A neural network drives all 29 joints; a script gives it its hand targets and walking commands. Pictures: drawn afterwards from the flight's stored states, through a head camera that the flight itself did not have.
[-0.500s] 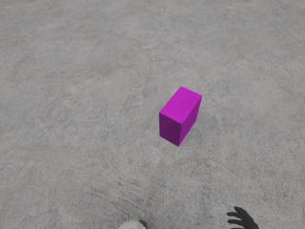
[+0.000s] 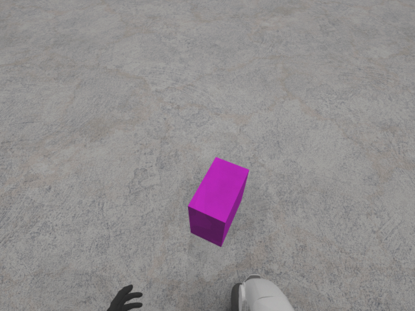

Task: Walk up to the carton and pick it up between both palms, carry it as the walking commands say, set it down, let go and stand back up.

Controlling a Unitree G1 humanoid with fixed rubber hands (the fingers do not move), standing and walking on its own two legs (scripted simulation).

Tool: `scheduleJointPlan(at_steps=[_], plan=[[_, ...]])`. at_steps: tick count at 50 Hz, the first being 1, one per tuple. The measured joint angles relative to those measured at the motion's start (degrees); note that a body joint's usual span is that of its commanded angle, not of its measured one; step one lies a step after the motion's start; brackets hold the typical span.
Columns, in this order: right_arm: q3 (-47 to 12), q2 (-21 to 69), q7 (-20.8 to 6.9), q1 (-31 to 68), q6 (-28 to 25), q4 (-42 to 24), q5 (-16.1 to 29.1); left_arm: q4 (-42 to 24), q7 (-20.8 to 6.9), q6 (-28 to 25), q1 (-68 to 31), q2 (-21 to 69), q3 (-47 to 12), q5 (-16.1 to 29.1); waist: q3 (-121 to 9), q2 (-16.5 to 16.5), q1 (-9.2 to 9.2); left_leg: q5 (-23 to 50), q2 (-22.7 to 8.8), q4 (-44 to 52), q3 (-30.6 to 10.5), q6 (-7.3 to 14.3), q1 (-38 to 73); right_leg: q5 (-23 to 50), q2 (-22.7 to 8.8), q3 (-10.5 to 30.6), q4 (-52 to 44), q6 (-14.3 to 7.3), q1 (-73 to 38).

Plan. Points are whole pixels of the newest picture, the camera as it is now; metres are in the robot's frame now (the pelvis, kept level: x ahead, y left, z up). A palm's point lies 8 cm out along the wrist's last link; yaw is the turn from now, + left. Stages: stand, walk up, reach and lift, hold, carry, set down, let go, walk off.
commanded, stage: walk up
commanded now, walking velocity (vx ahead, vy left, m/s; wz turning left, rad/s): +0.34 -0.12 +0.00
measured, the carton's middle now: (218, 202) +0.62 -0.10 -0.62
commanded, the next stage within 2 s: none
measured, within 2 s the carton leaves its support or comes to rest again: neither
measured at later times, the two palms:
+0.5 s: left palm out of the picture +0.08 +0.20 -0.09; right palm (320, 266) +0.20 -0.25 -0.14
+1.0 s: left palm (81, 291) +0.21 +0.27 -0.14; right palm (304, 260) +0.21 -0.22 -0.12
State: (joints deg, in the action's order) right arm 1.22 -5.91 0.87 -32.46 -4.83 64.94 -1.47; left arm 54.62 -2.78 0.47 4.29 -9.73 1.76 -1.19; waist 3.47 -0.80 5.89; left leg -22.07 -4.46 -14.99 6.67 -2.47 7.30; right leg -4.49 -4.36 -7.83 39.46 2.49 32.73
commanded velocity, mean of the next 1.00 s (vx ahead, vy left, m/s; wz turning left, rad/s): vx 0.11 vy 0.02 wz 0.00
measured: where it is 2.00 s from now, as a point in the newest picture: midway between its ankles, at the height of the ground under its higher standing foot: outside the picture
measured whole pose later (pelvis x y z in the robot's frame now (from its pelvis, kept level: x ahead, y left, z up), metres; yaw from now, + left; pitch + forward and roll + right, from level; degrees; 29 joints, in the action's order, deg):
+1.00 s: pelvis +0.19 +0.02 +0.01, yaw -2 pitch +1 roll -2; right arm 2.1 -9.4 3.6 -12.1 -0.4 60.4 -0.9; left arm 60.6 1.7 4.4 13.9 -12.6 3.6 -0.7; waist 1.9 0.0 0.6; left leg -8.6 -4.4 -24.9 4.6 0.0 -17.1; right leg -26.2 -0.2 0.9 53.5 3.2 21.8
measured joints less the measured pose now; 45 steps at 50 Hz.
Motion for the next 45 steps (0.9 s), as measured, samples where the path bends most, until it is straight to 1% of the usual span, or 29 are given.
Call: scheduleJointPlan(at_steps=[2,3,4,5,6,7,8,9,10,13,15,16,21,23,26,28,31,32,33,34,35,36,38,41,43,45], plan=[[0.04,-0.04,0.1,-0.02,0.37,0.45,0.15,-0.37,0.3,-0.82,-0.07,0.44,-0.13,0.02,0.21,0.61,-0.32,-2.87,-0.78,-2.72,0.93,-0.89,0.23,-1.69,1.23,-1.56,-5.2,-1.06,-2.75],[0.0,-0.08,0.2,-0.03,0.57,0.7,0.26,-0.24,0.57,-1.43,0.31,0.33,-0.12,-0.11,-0.03,0.41,-0.56,-4.61,-1.05,-6.53,1.49,-1.08,-0.7,-1.07,1.64,-2.11,-8.13,-2.13,-4.97],[-0.13,-0.29,0.32,0.71,0.87,0.97,0.45,0.24,0.98,-2.26,0.59,0.32,0.18,-0.45,-0.04,0.49,-1.09,-4.52,-1.73,-13.59,1.87,-0.68,-3.41,1.92,1.98,-2.36,-8.48,-4.45,-5.43],[-0.28,-0.67,0.44,2.29,1.25,0.89,0.74,0.65,1.43,-3.08,0.82,0.38,0.44,-0.74,0.41,0.83,-1.24,-4.26,-1.87,-23.57,0.09,0.05,-7.93,-0.8,2.3,-2.37,-7.24,-4.89,-5.45],[-0.22,-1.06,0.61,4.38,1.65,0.5,1.08,0.93,1.87,-3.63,1.19,0.37,0.53,-0.78,1.08,1.14,-1.25,-6.17,-1.46,-33.54,-1.99,0.81,-12.96,-3.28,2.52,-2.57,-6.35,-5.58,-5.59],[0.03,-1.41,0.79,6.48,1.92,-0.23,1.28,1.14,2.27,-3.93,1.73,0.3,0.49,-0.69,1.92,1.26,-1.13,-7.22,-0.87,-41.41,-3.38,1.53,-17.52,-4.42,2.48,-2.91,-6.74,-6.44,-6.66],[0.36,-1.78,0.83,8.29,1.97,-1.21,1.34,1.43,2.56,-4.12,2.37,0.22,0.44,-0.59,2.68,1.23,-1.17,-6.59,-0.34,-46.57,-3.92,2.02,-21.46,-4.55,2.2,-3.29,-8.05,-7.12,-8.28],[0.66,-2.23,0.75,9.82,1.93,-2.2,1.21,1.79,2.82,-4.24,3.12,0.17,0.42,-0.37,3.18,1.04,-1.55,-5.38,0.14,-49.06,-3.75,2.28,-24.76,-3.2,1.74,-3.64,-9.71,-8.85,-9.89],[0.98,-2.85,0.57,11.18,2.03,-3.12,0.99,2.12,3.05,-4.29,4.04,0.19,0.37,-0.01,3.38,0.98,-2.14,-4.05,0.41,-49.54,-3.35,2.38,-27.61,-2.81,1.32,-3.73,-11.39,-8.86,-11.49],[1.89,-5.3,0.19,15.24,3.45,-4.97,0.32,3.24,3.54,-4.43,7.79,0.6,0.02,0.18,2.92,1.43,-4.86,0.42,0.61,-46.61,-2.64,2.81,-33.9,-2.35,0.89,-2.86,-15.91,-7.06,-15.24],[2.38,-6.86,-0.07,17.61,4.9,-5.87,-0.17,4.52,3.86,-4.18,10.97,1.25,-0.04,0.15,2.19,1.92,-6.61,3.99,0.76,-45.56,-3.24,2.5,-36.6,-1.82,0.66,-1.38,-18.11,-6.47,-17.16],[2.49,-7.44,-0.28,18.48,5.4,-6.24,-0.45,5.29,3.9,-3.95,12.56,1.58,0.02,0.21,1.74,2.21,-7.17,6.03,0.58,-45.27,-3.52,2.38,-37.54,-1.68,0.47,-0.73,-18.99,-6.23,-18.12],[2.56,-7.39,-1.57,19.61,7.09,-6.24,-1.29,7.66,3.85,-3.2,18.72,2.46,0.31,0.36,-1.64,2.88,-8.37,15.88,-0.89,-43.33,-4.27,1.21,-39.73,-2.34,-1.01,0.05,-22.04,-4.95,-22.24],[2.53,-6.77,-1.8,19.63,7.52,-5.76,-1.12,8.18,3.81,-3.37,20.02,2.72,0.05,0.33,-2.7,2.94,-8.87,17.53,-1.08,-41.49,-4.28,0.88,-39.38,-2.63,-1.37,0.07,-23.09,-4.36,-23.49],[2.15,-6.19,-1.83,20.16,7.39,-5.22,-0.88,8.75,3.95,-3.71,20.85,3.47,-0.54,0.39,-3.2,3.49,-9.49,17.53,-0.96,-36.84,-4.23,0.06,-37.8,-3.01,-1.28,0.24,-24.06,-3.44,-24.66],[1.7,-5.85,-1.6,20.63,7.0,-5.0,-0.59,8.95,4.13,-3.78,20.79,3.91,-0.92,0.5,-3.12,3.92,-9.57,16.68,-0.53,-32.19,-4.13,0.07,-36.05,-3.61,-0.99,0.18,-23.83,-2.76,-24.82],[0.64,-5.39,-0.72,21.84,5.73,-4.39,0.22,9.09,4.48,-3.52,19.47,4.23,-1.48,0.7,-1.66,4.76,-9.45,13.85,0.22,-22.23,-4.24,1.14,-31.07,-5.7,0.07,-0.3,-21.06,-1.73,-24.53],[0.42,-5.28,-0.35,22.09,5.12,-4.23,0.51,9.04,4.5,-3.34,19.04,4.22,-1.54,0.83,-1.3,5.04,-9.32,14.33,0.48,-17.87,-3.97,1.62,-28.8,-6.92,0.46,-0.47,-19.11,-1.32,-24.0],[0.35,-5.35,0.1,21.99,4.41,-4.2,0.73,8.95,4.48,-3.14,18.79,4.22,-1.62,1.03,-1.2,5.69,-9.12,16.84,0.25,-13.71,-3.78,2.13,-26.39,-8.44,1.12,-0.83,-16.79,-0.87,-23.42],[0.56,-5.08,0.56,21.89,3.85,-3.89,0.72,8.97,4.43,-2.77,18.15,3.83,-1.67,1.28,-1.2,5.45,-8.78,13.07,0.22,-12.59,-3.87,2.5,-25.4,-10.13,1.11,-1.05,-14.38,-0.44,-22.63],[0.64,-4.38,0.8,21.86,3.61,-3.48,0.73,8.89,4.49,-2.22,17.02,3.04,-1.69,1.44,-0.93,3.93,-8.63,10.81,1.15,-13.25,-3.76,2.82,-25.57,-12.26,0.6,0.17,-12.46,-0.7,-21.93],[0.55,-3.85,0.88,21.67,3.58,-3.29,0.7,8.56,4.57,-1.64,16.05,2.37,-1.66,1.5,-0.81,2.61,-8.79,10.34,1.88,-13.5,-3.52,3.1,-25.52,-14.91,0.56,1.89,-10.55,-1.05,-21.11],[0.2,-3.28,1.0,21.54,3.93,-3.23,0.57,7.51,4.64,-0.57,15.0,1.57,-1.23,1.24,-0.98,1.07,-8.75,11.52,2.27,-12.31,-2.72,3.3,-24.77,-18.57,1.32,4.62,-5.96,-1.18,-18.97],[-0.04,-3.03,1.42,21.99,4.15,-3.36,0.65,7.04,4.59,0.6,13.68,0.73,-1.03,0.79,-1.11,0.34,-7.23,12.98,2.62,-9.5,-2.11,3.78,-23.19,-18.97,2.14,5.64,-1.55,-1.4,-16.93],[-0.24,-3.03,1.59,21.74,3.95,-3.57,0.46,7.27,4.6,1.11,12.63,0.06,-0.7,0.7,-1.57,0.19,-6.53,13.46,2.81,-8.32,-1.9,3.92,-22.59,-19.64,2.71,6.28,0.44,-1.35,-16.11],[0.01,-2.89,2.08,21.24,3.88,-4.22,0.55,6.93,4.47,2.05,11.68,-0.68,0.58,0.63,-1.81,0.41,-5.98,13.47,2.24,-8.46,-1.91,3.75,-22.82,-21.88,3.95,7.23,6.17,-0.33,-14.1]])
